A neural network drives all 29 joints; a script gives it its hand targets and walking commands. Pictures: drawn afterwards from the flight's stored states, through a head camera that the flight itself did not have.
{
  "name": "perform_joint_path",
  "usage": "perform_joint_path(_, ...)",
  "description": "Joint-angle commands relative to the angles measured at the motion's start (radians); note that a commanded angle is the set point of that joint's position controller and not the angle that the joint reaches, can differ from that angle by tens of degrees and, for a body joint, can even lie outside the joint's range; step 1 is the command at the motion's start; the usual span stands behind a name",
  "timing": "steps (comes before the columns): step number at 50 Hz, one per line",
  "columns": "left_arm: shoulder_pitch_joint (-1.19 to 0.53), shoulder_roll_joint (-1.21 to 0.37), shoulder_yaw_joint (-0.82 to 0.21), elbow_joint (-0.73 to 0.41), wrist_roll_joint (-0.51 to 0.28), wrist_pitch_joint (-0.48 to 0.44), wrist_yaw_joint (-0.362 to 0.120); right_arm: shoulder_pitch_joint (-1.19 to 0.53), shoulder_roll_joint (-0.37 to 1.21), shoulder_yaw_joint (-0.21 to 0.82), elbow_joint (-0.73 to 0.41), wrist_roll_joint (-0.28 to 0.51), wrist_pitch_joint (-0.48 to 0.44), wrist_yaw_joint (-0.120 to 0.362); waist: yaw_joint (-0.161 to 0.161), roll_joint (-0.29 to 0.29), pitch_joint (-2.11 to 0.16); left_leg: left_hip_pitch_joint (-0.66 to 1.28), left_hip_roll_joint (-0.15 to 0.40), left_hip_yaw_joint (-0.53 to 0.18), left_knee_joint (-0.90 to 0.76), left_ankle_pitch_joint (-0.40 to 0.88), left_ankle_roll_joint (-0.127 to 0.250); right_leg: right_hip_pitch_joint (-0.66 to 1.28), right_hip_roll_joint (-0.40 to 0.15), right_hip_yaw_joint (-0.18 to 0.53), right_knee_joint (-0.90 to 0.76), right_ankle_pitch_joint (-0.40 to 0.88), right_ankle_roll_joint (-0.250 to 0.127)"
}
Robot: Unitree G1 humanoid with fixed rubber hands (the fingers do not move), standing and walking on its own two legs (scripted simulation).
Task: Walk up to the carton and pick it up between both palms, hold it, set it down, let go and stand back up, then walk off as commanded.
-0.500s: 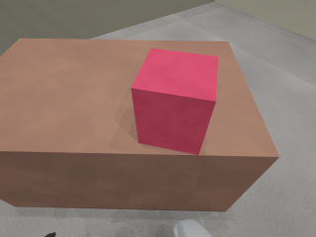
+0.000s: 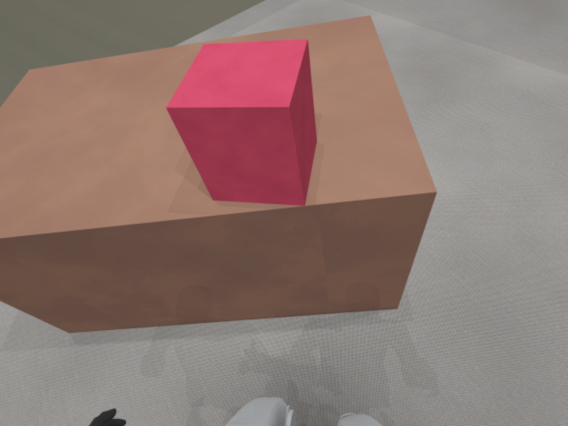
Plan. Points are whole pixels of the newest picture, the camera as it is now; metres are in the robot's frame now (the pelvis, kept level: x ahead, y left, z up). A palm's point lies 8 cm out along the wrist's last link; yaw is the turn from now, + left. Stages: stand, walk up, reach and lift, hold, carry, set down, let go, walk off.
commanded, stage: walk off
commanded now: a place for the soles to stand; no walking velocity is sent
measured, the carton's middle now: (255, 127) +0.66 +0.06 +0.02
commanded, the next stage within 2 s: none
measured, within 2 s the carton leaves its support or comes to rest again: neither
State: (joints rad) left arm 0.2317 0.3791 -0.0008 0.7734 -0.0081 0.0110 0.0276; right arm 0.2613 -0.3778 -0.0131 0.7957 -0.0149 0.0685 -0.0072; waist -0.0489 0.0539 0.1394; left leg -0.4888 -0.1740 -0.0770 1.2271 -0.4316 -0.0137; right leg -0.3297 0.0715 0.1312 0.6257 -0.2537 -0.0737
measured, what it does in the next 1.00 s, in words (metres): walks backwards: left foot, then right foot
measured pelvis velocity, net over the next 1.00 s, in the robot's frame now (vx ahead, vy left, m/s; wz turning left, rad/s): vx -0.32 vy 0.02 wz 0.02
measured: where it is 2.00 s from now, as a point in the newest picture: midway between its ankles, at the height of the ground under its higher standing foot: outside the picture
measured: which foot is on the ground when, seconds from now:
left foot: up 0.00-0.44, down 0.46-0.76, up 0.78-1.00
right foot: down 0.00-0.46, up 0.48-0.74, down 0.76-1.00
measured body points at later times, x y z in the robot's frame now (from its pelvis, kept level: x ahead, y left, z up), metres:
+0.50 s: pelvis -0.22 +0.04 -0.03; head -0.19 +0.03 +0.42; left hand -0.09 +0.35 -0.13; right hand -0.18 -0.28 -0.16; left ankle -0.20 +0.18 -0.73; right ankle -0.01 -0.06 -0.69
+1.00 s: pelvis -0.32 +0.02 +0.00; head -0.29 -0.01 +0.44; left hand -0.30 +0.35 -0.09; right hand -0.26 -0.28 -0.14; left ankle -0.20 +0.17 -0.67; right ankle -0.39 -0.08 -0.73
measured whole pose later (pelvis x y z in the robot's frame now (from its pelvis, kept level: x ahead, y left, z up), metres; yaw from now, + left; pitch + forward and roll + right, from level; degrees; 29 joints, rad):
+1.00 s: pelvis -0.32 +0.02 +0.00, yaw +1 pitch -6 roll +1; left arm 0.40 0.39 0.04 0.85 -0.01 -0.04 0.00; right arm 0.26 -0.40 -0.02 0.85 -0.02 0.04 0.02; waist -0.04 0.07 0.16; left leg -0.56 -0.05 -0.10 1.01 -0.35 0.00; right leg -0.01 0.06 0.09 0.53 -0.41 -0.05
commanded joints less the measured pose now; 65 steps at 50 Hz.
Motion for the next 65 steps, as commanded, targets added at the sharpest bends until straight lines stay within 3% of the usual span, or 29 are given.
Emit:
perform_joint_path(1,-0.007,0.220,0.144,-0.108,0.014,-0.014,0.024,0.051,-0.228,-0.104,-0.051,0.004,-0.004,-0.021,0.072,-0.109,-0.163,-0.134,0.004,-0.169,0.079,-0.004,-0.021,0.333,-0.279,0.306,-0.170,0.353,-0.092)
perform_joint_path(9,-0.068,0.228,0.156,-0.131,0.017,-0.004,0.020,0.121,-0.244,-0.112,-0.020,0.002,0.008,-0.010,0.056,-0.137,-0.094,-0.027,0.018,-0.128,0.112,0.003,-0.029,0.088,-0.274,0.303,-0.283,-0.110,-0.132)
perform_joint_path(17,-0.145,0.270,0.174,-0.112,0.042,0.037,0.016,0.235,-0.237,-0.124,0.047,0.015,0.020,0.017,0.012,-0.327,-0.060,0.262,0.111,0.039,-0.252,-0.120,0.013,-0.194,-0.264,0.252,-0.433,-0.384,-0.050)
perform_joint_path(20,-0.153,0.259,0.164,-0.089,0.046,0.051,0.012,0.310,-0.231,-0.138,0.093,0.014,0.011,0.016,-0.015,-0.332,-0.091,0.368,0.145,0.072,-0.507,-0.172,0.051,-0.234,-0.249,0.224,-0.408,-0.384,-0.004)
perform_joint_path(21,-0.157,0.232,0.151,-0.082,0.042,0.056,0.011,0.339,-0.239,-0.146,0.113,0.005,0.008,0.011,-0.046,-0.222,-0.075,0.403,0.157,0.013,-0.653,-0.178,0.076,-0.317,-0.177,0.196,-0.244,-0.415,0.026)
perform_joint_path(22,-0.118,0.166,0.130,-0.065,0.026,0.061,0.010,0.249,-0.262,-0.140,0.087,-0.006,0.002,0.005,-0.034,0.108,-0.019,0.191,0.243,-0.206,-0.820,-0.386,0.133,-0.337,-0.004,0.104,0.158,-0.478,0.036)
perform_joint_path(23,-0.062,0.158,0.137,-0.058,0.024,0.059,0.009,0.086,-0.334,-0.126,0.003,-0.023,-0.014,0.006,0.009,0.296,0.039,-0.072,0.499,-0.579,-0.993,-0.499,0.237,-0.359,0.179,0.007,0.639,-0.341,0.080)
perform_joint_path(24,-0.101,0.222,0.162,-0.089,0.043,0.061,0.015,-0.043,-0.390,-0.127,-0.049,-0.029,-0.020,-0.001,0.010,0.209,0.100,-0.297,0.581,-0.688,-1.105,-0.499,0.314,-0.243,0.186,0.124,0.825,-0.262,0.085)
perform_joint_path(26,0.019,0.266,0.171,-0.019,0.031,0.057,0.000,-0.235,-0.328,-0.109,-0.091,-0.033,-0.036,-0.027,0.110,0.013,0.108,-0.330,0.461,-0.488,-1.009,-0.291,0.210,-0.136,0.156,0.164,0.927,-0.146,0.090)
perform_joint_path(28,0.114,0.252,0.166,0.038,0.018,0.038,-0.016,-0.233,-0.255,-0.098,-0.080,-0.032,-0.049,-0.024,0.131,0.074,0.014,-0.081,0.353,-0.288,-0.895,-0.154,0.173,-0.130,0.112,0.081,0.868,-0.117,0.114)
perform_joint_path(33,0.065,0.206,0.128,-0.006,0.034,0.004,-0.040,-0.044,-0.270,-0.140,-0.059,-0.038,-0.040,0.021,0.026,0.265,-0.097,0.238,0.326,-0.259,-0.920,-0.295,0.163,-0.015,0.000,-0.104,0.207,-0.361,0.107)
perform_joint_path(34,0.096,0.203,0.132,-0.004,0.040,0.002,-0.036,-0.041,-0.291,-0.145,-0.071,-0.036,-0.036,0.027,0.038,0.293,-0.105,0.211,0.333,-0.244,-0.926,-0.278,0.164,0.082,-0.013,-0.128,0.092,-0.428,0.081)
perform_joint_path(35,0.168,0.188,0.137,0.018,0.043,0.000,-0.029,-0.050,-0.290,-0.149,-0.083,-0.033,-0.031,0.028,0.074,0.237,-0.114,0.149,0.310,-0.191,-0.858,-0.254,0.149,0.229,-0.019,-0.142,-0.060,-0.395,0.064)
perform_joint_path(37,0.334,0.204,0.161,0.069,0.048,-0.014,-0.010,-0.071,-0.209,-0.129,-0.100,-0.020,-0.028,0.026,0.175,-0.052,-0.051,-0.094,0.177,-0.020,-0.416,-0.218,0.060,0.437,-0.068,0.006,-0.333,-0.305,0.062)
perform_joint_path(38,0.325,0.272,0.167,0.036,0.048,-0.026,-0.009,-0.076,-0.161,-0.118,-0.111,-0.009,-0.031,0.024,0.171,-0.131,0.047,-0.328,0.080,-0.028,-0.178,-0.164,0.023,0.396,-0.206,0.317,-0.352,-0.428,0.052)
perform_joint_path(39,0.250,0.357,0.180,-0.002,0.044,-0.036,-0.012,-0.058,-0.186,-0.126,-0.137,-0.001,-0.042,0.021,0.128,-0.116,0.092,-0.466,0.092,-0.100,-0.157,-0.093,0.013,0.303,-0.382,0.562,-0.435,-0.548,-0.023)
perform_joint_path(40,0.238,0.375,0.175,0.008,0.051,-0.041,-0.009,-0.138,-0.246,-0.129,-0.116,0.005,-0.058,0.009,0.157,-0.106,0.131,-0.439,0.137,-0.177,-0.131,-0.036,0.026,0.189,-0.421,0.639,-0.508,-0.708,-0.092)
perform_joint_path(42,0.149,0.318,0.161,0.002,0.048,-0.068,-0.008,-0.085,-0.270,-0.131,-0.050,0.014,-0.074,0.021,0.091,-0.122,0.175,-0.343,0.149,-0.139,-0.132,0.134,0.027,0.169,-0.324,0.427,-0.469,-0.503,-0.028)
perform_joint_path(44,0.128,0.299,0.162,-0.003,0.043,-0.081,-0.012,-0.014,-0.271,-0.135,-0.020,0.004,-0.075,0.034,0.072,-0.129,0.096,-0.248,0.150,-0.087,-0.131,0.171,0.018,0.217,-0.284,0.318,-0.403,-0.336,-0.051)
perform_joint_path(49,0.163,0.290,0.153,-0.008,0.045,-0.086,-0.017,-0.063,-0.247,-0.124,-0.014,-0.009,-0.073,0.043,0.098,-0.139,0.047,-0.215,0.156,-0.039,-0.274,0.147,0.015,0.308,-0.290,0.251,-0.342,-0.176,-0.088)
perform_joint_path(54,0.183,0.287,0.131,0.009,0.043,-0.085,-0.011,-0.089,-0.223,-0.111,-0.021,-0.010,-0.086,0.046,0.100,-0.164,-0.021,-0.112,0.205,0.060,-0.458,0.125,0.041,0.384,-0.309,0.181,-0.209,0.272,-0.093)
perform_joint_path(55,0.169,0.284,0.127,0.008,0.045,-0.083,-0.011,-0.070,-0.216,-0.111,-0.017,-0.008,-0.090,0.044,0.086,-0.180,-0.040,-0.048,0.210,0.086,-0.503,0.129,0.048,0.377,-0.305,0.156,-0.171,0.364,-0.090)
perform_joint_path(57,0.094,0.272,0.118,-0.006,0.046,-0.079,-0.009,0.074,-0.222,-0.121,0.025,-0.010,-0.106,0.035,-0.014,-0.136,-0.133,0.287,0.178,0.147,-0.674,0.210,0.076,0.253,-0.241,0.036,0.053,0.586,-0.059)
perform_joint_path(58,0.092,0.242,0.106,-0.001,0.048,-0.075,-0.008,0.199,-0.253,-0.139,0.066,-0.017,-0.116,0.025,-0.087,-0.004,-0.221,0.505,0.126,0.146,-0.726,0.241,0.094,0.158,-0.171,0.002,0.331,0.580,-0.024)
perform_joint_path(59,0.125,0.195,0.098,0.011,0.048,-0.073,-0.013,0.257,-0.305,-0.156,0.067,-0.027,-0.122,0.013,-0.108,0.107,-0.273,0.645,0.191,-0.058,-0.704,0.119,0.145,-0.027,-0.077,0.009,0.575,0.357,0.011)
perform_joint_path(60,0.144,0.145,0.091,-0.006,0.042,-0.073,-0.014,0.215,-0.382,-0.156,0.037,-0.025,-0.126,0.007,-0.053,0.224,-0.225,0.581,0.446,-0.534,-0.818,0.052,0.264,-0.231,0.080,0.023,0.692,-0.227,0.039)
perform_joint_path(61,0.112,0.229,0.108,-0.028,0.046,-0.065,-0.010,0.156,-0.388,-0.144,0.044,0.001,-0.127,0.017,-0.004,0.082,-0.148,0.372,0.527,-0.733,-0.927,-0.174,0.339,-0.232,0.044,0.075,0.685,-0.407,0.004)
perform_joint_path(63,0.166,0.261,0.116,0.006,0.047,-0.061,-0.021,0.041,-0.349,-0.123,0.046,0.002,-0.134,0.009,0.066,-0.010,0.028,0.182,0.490,-0.594,-0.949,-0.292,0.285,-0.243,-0.053,0.049,0.591,-0.320,0.003)
perform_joint_path(65,0.182,0.255,0.129,0.036,0.039,-0.055,-0.030,-0.006,-0.309,-0.111,0.043,-0.001,-0.135,0.001,0.079,0.032,0.029,0.139,0.423,-0.416,-0.919,-0.121,0.215,-0.174,-0.088,-0.002,0.461,-0.235,0.030)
